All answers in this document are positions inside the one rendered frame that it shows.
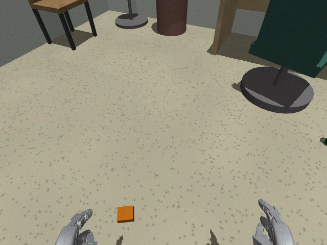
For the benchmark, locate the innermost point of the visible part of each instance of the chair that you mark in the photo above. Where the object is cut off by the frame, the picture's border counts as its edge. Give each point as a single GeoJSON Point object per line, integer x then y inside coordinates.
{"type": "Point", "coordinates": [60, 6]}

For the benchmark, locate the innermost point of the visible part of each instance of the desk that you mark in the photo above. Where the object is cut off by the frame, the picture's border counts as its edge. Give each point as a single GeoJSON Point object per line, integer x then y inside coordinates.
{"type": "Point", "coordinates": [226, 15]}

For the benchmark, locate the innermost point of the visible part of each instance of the left robot hand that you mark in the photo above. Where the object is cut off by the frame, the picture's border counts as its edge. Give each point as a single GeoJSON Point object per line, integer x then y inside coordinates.
{"type": "Point", "coordinates": [69, 235]}

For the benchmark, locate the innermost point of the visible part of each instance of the coat stand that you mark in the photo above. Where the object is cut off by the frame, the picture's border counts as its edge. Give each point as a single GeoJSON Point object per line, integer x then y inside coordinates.
{"type": "Point", "coordinates": [131, 20]}

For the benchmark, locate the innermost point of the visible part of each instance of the right robot hand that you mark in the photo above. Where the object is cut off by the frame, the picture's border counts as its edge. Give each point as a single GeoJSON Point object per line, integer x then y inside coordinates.
{"type": "Point", "coordinates": [278, 231]}

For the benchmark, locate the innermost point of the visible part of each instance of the office chair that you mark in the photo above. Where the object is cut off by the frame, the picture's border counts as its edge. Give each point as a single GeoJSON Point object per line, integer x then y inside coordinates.
{"type": "Point", "coordinates": [293, 35]}

